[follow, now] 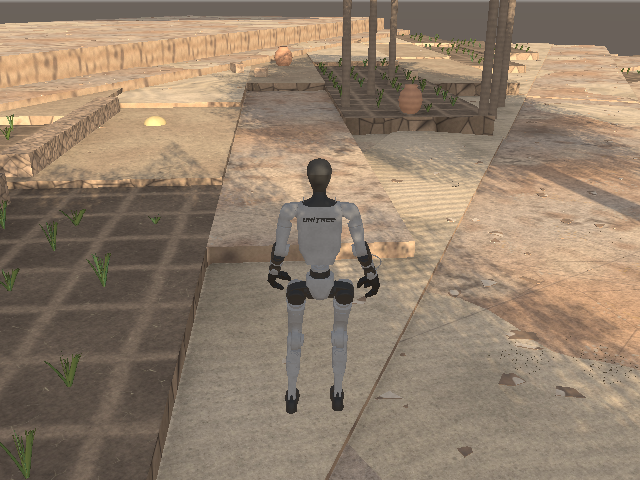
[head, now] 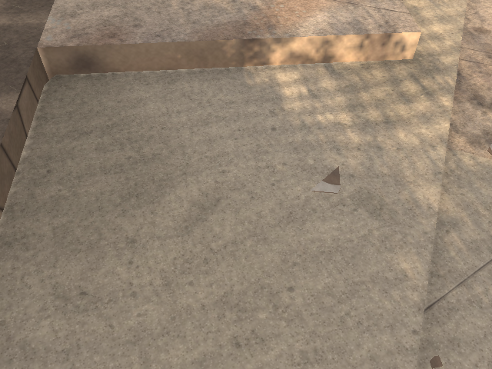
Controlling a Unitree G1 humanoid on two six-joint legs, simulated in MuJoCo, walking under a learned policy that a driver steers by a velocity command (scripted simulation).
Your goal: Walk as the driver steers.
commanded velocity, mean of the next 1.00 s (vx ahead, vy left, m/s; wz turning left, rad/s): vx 0.07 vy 0.00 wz -0.02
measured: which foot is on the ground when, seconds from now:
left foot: down 0.00-1.00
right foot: down 0.00-1.00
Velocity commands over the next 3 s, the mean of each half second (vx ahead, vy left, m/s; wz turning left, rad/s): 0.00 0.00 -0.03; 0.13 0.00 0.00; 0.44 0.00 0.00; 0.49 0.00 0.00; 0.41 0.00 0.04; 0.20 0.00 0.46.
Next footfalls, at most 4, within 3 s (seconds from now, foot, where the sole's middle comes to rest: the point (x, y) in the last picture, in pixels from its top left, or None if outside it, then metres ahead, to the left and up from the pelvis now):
1.38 right None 0.41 -0.08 -0.77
1.90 left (193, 306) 0.68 0.18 -0.77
2.44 right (264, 222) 0.99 -0.04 -0.77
2.92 left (188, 242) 0.91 0.21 -0.77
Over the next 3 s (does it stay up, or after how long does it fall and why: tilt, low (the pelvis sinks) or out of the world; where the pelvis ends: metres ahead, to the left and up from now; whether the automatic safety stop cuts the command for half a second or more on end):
stays up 0.90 0.10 0.00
